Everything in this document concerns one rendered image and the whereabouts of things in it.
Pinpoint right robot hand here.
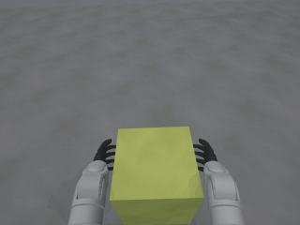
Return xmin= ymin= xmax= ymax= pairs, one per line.
xmin=193 ymin=139 xmax=218 ymax=172

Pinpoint left robot hand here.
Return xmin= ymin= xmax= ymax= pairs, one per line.
xmin=93 ymin=139 xmax=116 ymax=171

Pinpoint robot left forearm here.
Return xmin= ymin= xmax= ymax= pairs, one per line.
xmin=67 ymin=160 xmax=109 ymax=225

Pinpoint carton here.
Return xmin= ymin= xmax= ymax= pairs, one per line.
xmin=109 ymin=127 xmax=204 ymax=225

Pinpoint robot right forearm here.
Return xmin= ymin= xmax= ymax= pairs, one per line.
xmin=203 ymin=160 xmax=247 ymax=225

